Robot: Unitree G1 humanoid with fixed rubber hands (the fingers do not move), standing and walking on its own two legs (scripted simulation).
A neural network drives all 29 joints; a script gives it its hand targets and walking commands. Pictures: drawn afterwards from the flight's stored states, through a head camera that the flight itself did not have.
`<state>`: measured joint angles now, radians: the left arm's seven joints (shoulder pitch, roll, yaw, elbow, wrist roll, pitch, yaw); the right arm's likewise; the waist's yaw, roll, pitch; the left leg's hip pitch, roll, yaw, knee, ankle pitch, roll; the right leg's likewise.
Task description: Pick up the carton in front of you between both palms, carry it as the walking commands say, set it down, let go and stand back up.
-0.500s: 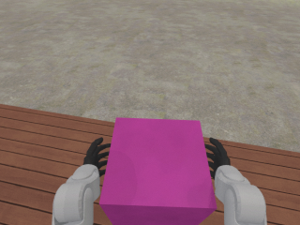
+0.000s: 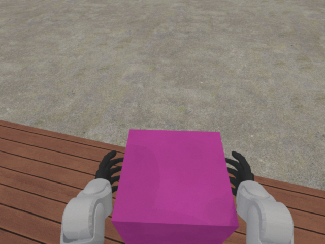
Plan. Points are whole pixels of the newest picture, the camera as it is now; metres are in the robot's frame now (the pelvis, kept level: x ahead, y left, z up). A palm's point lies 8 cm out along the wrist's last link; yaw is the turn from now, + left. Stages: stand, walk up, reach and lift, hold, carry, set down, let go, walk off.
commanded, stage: carry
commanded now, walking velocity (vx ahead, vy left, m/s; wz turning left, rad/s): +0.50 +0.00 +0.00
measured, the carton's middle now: (172, 194) +0.26 +0.00 +0.00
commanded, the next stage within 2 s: none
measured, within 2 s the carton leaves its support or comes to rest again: neither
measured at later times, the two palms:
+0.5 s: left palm (127, 80) +0.60 +0.17 +0.08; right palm (217, 84) +0.58 -0.13 +0.09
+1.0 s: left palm (138, 47) +0.81 +0.16 +0.09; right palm (213, 46) +0.81 -0.14 +0.10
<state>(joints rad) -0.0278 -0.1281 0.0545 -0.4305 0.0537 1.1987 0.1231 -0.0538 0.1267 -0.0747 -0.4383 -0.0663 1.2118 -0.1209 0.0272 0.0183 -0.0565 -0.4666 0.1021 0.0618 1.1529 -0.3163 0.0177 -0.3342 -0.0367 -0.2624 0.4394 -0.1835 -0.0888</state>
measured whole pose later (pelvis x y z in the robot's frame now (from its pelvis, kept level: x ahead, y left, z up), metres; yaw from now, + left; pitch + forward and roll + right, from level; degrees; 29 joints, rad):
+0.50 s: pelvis +0.32 +0.04 -0.01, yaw -4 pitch +3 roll +0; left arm -0.17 -0.13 0.10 -0.50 0.07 1.24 0.12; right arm -0.17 0.14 -0.11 -0.47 -0.06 1.21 -0.12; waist -0.02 -0.03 0.01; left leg -0.40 0.02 0.25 0.51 -0.17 0.10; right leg -0.41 -0.05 -0.05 1.19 -0.44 -0.01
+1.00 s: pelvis +0.47 +0.02 -0.01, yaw -1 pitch +5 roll +0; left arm -0.51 -0.10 0.24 -0.09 0.07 1.14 0.13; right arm -0.55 0.08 -0.24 -0.07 -0.06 1.13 -0.14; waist -0.01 0.02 0.00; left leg -0.26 0.03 0.17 0.61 -0.39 0.02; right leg -0.40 -0.03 -0.14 0.62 -0.27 -0.05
